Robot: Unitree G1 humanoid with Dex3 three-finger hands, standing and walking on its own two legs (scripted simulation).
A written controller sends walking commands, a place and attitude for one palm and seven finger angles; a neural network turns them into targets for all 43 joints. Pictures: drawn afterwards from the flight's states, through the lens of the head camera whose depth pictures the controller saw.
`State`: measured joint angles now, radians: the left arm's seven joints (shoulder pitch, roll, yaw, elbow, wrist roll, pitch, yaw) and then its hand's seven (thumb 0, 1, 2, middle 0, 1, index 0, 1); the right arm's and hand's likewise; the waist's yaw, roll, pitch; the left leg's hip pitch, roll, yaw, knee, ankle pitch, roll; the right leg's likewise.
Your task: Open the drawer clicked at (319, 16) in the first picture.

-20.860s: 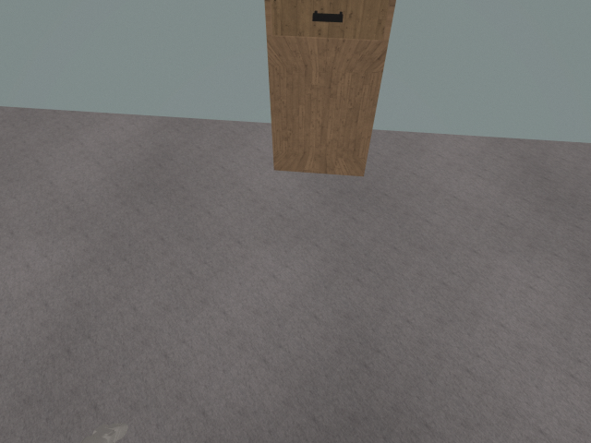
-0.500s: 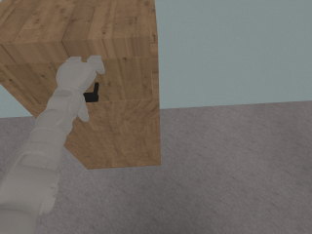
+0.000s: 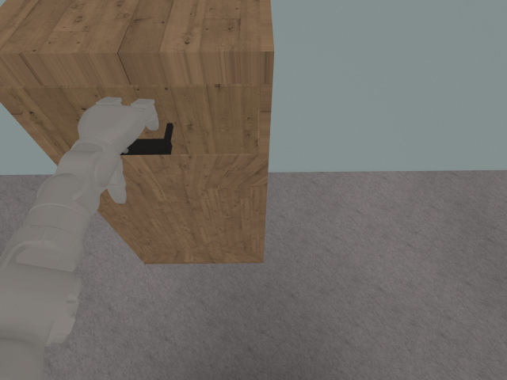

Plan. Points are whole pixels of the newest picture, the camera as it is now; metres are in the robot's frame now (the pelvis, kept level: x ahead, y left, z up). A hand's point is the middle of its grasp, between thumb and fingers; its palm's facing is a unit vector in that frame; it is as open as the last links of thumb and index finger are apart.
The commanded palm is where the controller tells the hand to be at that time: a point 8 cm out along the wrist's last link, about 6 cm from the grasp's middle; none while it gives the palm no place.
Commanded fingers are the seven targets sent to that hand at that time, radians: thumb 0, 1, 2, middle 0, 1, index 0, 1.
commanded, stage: move the hooked fingers above the handle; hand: left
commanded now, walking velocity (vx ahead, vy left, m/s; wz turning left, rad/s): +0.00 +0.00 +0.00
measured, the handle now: (142, 138) +0.53 +0.21 +0.03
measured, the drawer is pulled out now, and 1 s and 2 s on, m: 0.00 0.00 0.00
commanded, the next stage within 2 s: none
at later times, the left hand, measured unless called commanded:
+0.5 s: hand (121, 133) +0.49 +0.22 +0.09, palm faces -0.06 +0.02 -1.00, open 13.6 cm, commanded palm +0.47 +0.23 +0.14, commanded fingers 0.00 -0.50 0.30 -0.30 -1.20 -0.30 -1.20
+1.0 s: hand (139, 133) +0.49 +0.20 +0.08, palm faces +0.01 +0.01 -1.00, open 13.4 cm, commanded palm +0.47 +0.23 +0.15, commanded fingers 0.00 -0.50 0.30 -0.30 -1.20 -0.30 -1.20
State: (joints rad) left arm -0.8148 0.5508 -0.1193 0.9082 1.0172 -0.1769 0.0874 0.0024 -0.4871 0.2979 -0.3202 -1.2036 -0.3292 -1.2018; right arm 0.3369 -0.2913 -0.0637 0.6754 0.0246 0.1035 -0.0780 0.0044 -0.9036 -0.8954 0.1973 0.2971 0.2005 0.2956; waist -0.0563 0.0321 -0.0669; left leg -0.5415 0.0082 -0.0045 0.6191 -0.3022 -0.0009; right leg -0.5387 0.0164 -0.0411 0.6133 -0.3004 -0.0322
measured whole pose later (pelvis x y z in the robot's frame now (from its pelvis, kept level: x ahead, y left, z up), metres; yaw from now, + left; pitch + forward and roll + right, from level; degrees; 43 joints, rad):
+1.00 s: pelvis +0.00 +0.01 +0.00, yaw -2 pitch +14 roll +0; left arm -0.85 0.47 -0.06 0.99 1.08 -0.04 0.24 0.00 -0.49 0.30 -0.44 -1.24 -0.38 -1.25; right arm 0.29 -0.25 -0.03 0.69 0.02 0.13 -0.04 0.00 -0.90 -0.90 0.20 0.30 0.20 0.30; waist -0.09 0.06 -0.10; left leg -0.54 0.01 0.04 0.62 -0.32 0.01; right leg -0.56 0.02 0.00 0.62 -0.30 -0.02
